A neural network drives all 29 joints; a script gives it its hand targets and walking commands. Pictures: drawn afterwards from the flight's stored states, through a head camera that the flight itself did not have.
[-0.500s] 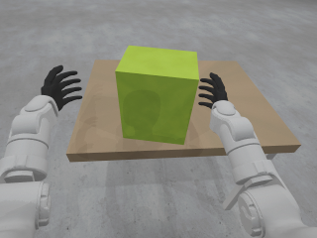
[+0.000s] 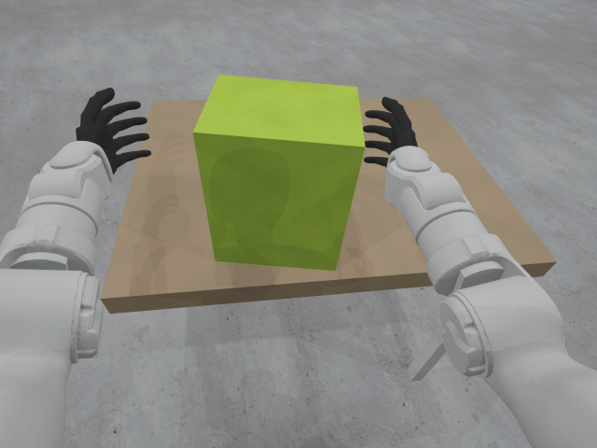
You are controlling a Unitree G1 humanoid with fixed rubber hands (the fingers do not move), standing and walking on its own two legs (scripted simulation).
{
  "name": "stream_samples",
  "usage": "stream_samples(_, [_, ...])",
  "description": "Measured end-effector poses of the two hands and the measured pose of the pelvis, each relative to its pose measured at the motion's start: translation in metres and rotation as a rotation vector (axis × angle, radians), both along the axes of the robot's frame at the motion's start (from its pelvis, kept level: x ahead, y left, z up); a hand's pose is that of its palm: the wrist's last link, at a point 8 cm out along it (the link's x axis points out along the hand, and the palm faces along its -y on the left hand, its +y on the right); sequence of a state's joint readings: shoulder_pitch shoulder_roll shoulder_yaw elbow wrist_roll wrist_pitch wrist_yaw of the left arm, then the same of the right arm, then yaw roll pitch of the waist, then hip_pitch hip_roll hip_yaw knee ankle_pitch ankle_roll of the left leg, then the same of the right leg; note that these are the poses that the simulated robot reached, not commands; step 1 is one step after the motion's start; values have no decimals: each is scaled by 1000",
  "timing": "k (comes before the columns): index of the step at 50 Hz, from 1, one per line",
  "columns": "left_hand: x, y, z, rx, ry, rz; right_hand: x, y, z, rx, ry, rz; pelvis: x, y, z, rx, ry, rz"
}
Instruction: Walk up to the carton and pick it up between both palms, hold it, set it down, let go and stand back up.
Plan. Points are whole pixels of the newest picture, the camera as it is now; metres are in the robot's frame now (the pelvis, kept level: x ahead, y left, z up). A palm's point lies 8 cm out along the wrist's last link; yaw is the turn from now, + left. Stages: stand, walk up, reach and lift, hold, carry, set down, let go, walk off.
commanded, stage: reach and lift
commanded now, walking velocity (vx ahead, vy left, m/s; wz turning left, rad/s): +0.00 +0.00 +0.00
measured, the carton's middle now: (281, 180) +0.53 -0.04 +0.08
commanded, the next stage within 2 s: none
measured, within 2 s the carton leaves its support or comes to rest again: neither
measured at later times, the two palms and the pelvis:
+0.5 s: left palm (115, 136) +0.52 +0.19 +0.18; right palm (395, 146) +0.46 -0.18 +0.19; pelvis +0.01 +0.00 +0.00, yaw +0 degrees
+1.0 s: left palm (144, 168) +0.54 +0.18 +0.11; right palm (391, 188) +0.46 -0.20 +0.10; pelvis +0.02 +0.00 +0.00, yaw -1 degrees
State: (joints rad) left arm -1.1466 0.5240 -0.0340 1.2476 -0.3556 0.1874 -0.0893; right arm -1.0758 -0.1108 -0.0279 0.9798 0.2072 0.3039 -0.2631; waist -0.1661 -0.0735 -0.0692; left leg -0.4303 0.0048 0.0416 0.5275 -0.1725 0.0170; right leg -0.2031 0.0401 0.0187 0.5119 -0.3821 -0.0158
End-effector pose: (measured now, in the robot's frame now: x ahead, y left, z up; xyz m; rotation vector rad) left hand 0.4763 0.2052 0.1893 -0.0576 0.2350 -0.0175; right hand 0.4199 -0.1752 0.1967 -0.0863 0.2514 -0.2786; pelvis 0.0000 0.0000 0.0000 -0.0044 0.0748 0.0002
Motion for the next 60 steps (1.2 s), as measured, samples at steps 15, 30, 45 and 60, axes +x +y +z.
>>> stream_samples(15, [32,-12,9,-14,-9,-5,28,-8,2,3,1,-4,12,-1,-1,1,86,-1])
stream_samples(30, [44,-11,-19,33,36,1,39,-12,-23,13,19,-8,16,-1,-1,0,126,-2])
stream_samples(45, [59,-25,-59,63,39,-40,35,-26,-83,13,59,-41,16,0,-3,-6,212,-7])
stream_samples(60, [67,-34,-88,105,30,-83,44,-25,-100,7,35,-20,20,1,-6,-10,293,-11])
